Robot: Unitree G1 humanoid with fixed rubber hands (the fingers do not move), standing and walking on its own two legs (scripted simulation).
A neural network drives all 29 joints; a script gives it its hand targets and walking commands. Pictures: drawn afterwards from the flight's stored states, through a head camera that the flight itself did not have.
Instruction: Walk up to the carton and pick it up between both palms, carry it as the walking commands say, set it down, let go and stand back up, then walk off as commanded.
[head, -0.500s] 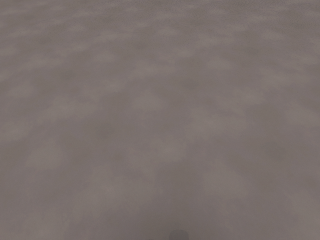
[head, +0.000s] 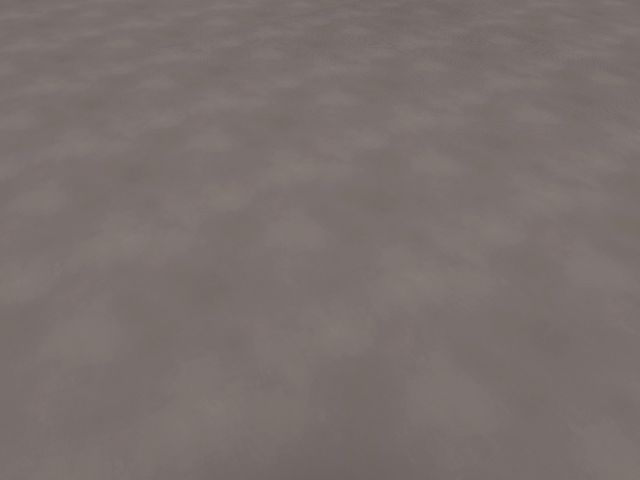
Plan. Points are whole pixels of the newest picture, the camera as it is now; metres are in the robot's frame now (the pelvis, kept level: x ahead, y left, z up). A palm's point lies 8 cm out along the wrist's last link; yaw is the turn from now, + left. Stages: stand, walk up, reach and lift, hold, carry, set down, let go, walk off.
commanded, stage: walk off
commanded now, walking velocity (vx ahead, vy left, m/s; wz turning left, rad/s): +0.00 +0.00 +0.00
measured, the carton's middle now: out of the picture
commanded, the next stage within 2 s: none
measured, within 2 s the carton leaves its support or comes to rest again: neither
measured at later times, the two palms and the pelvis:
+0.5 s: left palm out of the picture -0.03 +0.39 -0.15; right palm out of the picture +0.10 -0.16 -0.13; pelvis -0.03 +0.09 -0.02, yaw +12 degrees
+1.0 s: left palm out of the picture -0.17 +0.43 -0.10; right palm out of the picture +0.14 -0.05 -0.14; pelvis -0.06 +0.16 +0.00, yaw +28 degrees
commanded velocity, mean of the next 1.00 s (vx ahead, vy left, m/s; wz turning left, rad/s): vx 0.00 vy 0.19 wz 0.58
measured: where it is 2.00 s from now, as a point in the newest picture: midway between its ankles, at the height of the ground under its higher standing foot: outside the picture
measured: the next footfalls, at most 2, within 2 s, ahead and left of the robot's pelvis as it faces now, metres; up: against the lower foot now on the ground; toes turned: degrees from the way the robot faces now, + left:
left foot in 0.42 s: +0.02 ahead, +0.20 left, +0.00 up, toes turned +15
right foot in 0.80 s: +0.02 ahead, +0.05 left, +0.00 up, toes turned +15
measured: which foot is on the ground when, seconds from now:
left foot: down 0.00-0.18, up 0.20-0.40, down 0.42-0.80, up 0.82-1.00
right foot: down 0.00-0.42, up 0.44-0.78, down 0.80-1.00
